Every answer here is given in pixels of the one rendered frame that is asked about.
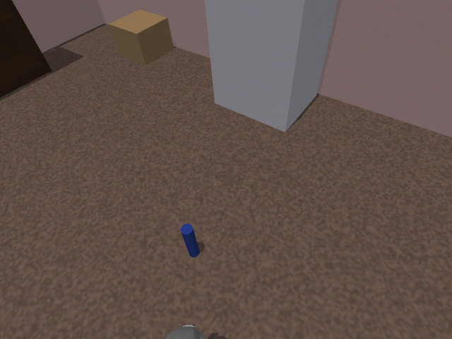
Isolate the bookshelf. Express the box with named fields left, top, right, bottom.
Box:
left=0, top=0, right=52, bottom=97

